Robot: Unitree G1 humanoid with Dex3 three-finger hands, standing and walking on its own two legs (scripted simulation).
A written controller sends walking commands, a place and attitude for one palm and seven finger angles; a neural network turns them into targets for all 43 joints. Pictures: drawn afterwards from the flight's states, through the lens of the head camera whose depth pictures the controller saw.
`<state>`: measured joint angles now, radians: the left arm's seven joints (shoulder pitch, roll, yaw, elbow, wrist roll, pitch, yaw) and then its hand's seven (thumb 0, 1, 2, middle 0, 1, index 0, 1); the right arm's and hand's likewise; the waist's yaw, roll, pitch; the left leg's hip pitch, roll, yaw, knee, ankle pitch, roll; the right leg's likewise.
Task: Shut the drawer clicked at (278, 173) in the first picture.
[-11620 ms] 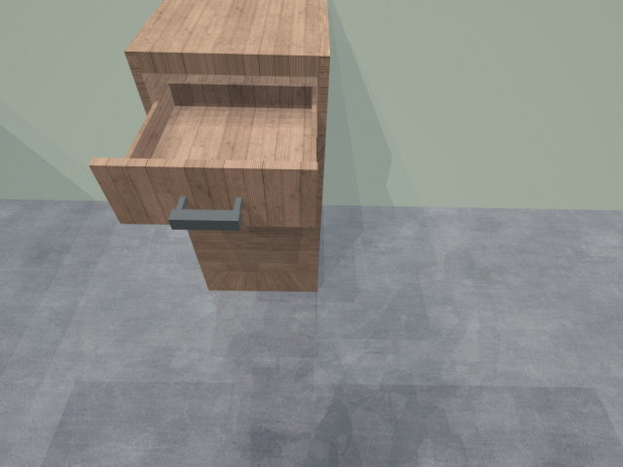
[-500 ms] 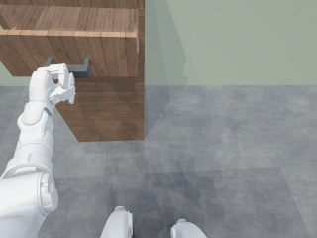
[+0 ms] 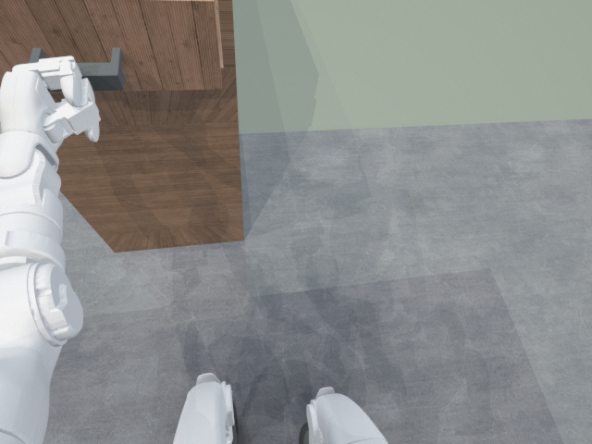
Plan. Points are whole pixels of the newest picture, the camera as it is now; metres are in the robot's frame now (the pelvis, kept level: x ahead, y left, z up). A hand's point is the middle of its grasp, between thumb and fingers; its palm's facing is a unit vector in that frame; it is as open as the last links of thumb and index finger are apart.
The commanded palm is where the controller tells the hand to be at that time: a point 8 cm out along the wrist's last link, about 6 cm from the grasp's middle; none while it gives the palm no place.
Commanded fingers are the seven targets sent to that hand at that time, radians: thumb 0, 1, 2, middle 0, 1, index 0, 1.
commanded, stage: push the drawer shut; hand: left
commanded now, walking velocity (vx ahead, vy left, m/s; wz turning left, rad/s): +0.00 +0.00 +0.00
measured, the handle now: (76, 66) +0.60 +0.25 +0.10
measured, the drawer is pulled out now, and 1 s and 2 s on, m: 0.06 0.00 0.00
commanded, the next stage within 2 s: pull the fist back off the drawer in 0.74 s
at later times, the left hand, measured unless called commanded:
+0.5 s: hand (96, 72) +0.58 +0.22 +0.10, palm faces +0.08 -1.00 -0.02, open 3.3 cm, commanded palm +0.58 +0.25 +0.10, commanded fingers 0.00 0.90 0.90 -1.40 -1.60 -1.40 -1.60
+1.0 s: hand (87, 71) +0.58 +0.23 +0.10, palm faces +0.06 -1.00 -0.03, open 3.2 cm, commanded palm +0.60 +0.24 +0.10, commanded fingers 0.00 0.90 0.90 -1.40 -1.60 -1.40 -1.60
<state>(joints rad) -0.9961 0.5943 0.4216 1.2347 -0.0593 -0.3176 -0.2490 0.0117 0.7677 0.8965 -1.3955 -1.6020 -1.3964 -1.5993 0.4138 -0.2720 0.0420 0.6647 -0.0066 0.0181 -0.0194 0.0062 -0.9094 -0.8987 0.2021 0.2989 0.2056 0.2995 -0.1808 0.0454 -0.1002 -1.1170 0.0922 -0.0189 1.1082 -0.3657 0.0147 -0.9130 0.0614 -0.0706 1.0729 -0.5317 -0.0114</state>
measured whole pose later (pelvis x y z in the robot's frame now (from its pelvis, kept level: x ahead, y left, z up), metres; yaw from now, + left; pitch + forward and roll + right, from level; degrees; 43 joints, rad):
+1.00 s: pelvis -0.01 +0.01 -0.02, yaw -1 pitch +27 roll -8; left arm -1.32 0.78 0.37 1.36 0.03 -0.21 -0.23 0.05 0.68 0.91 -1.40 -1.60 -1.40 -1.60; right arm 0.43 -0.28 0.09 0.66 -0.04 -0.01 -0.02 0.00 -0.91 -0.90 0.20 0.30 0.21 0.30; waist -0.27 0.06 -0.08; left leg -1.31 0.09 -0.06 1.20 -0.36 0.03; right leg -1.08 0.07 -0.10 1.13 -0.53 0.00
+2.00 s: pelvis +0.04 +0.00 +0.04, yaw +1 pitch +13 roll -3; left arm -0.49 0.39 0.34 0.67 -0.20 -0.22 -0.22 0.02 0.90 0.90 -1.40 -1.60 -1.40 -1.60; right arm 0.35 -0.27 0.02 0.59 0.05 0.06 0.00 0.01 -0.91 -0.90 0.20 0.30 0.20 0.30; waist -0.08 0.05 -0.12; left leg -0.77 0.07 0.01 0.91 -0.37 0.01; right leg -0.57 0.05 -0.04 0.84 -0.51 -0.01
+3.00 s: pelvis +0.05 -0.01 +0.09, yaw +3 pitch -5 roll +0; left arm 0.53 0.32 0.29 -0.43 -0.08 -0.13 0.08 0.01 0.89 0.90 -1.40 -1.60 -1.40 -1.60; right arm 0.19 -0.25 0.02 0.61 0.01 -0.05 -0.08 0.01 -0.91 -0.90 0.20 0.30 0.20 0.30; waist 0.08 0.09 0.02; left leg -0.15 0.03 0.03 0.41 -0.17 0.00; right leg 0.04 0.01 -0.03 0.35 -0.30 -0.02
